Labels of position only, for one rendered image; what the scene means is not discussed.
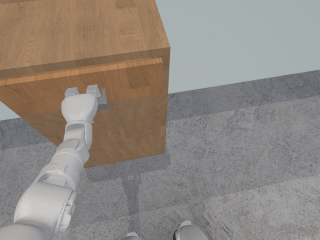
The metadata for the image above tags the robot right thigh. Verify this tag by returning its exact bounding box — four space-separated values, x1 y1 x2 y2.
175 225 208 240

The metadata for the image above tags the robot left upper arm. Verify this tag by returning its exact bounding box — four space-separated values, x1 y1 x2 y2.
0 181 78 240

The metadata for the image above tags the robot left forearm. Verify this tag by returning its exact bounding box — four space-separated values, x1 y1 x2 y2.
14 120 93 223

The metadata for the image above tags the drawer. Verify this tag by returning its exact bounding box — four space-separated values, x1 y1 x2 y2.
0 56 163 116

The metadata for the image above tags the handle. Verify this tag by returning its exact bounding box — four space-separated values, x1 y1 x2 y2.
97 87 109 111

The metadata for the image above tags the cabinet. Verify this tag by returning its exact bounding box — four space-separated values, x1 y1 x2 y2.
0 0 171 169

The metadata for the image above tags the left robot hand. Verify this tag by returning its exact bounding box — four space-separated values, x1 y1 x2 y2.
61 84 101 124

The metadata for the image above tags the robot left shin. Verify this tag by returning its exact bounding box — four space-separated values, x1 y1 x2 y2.
127 232 139 237

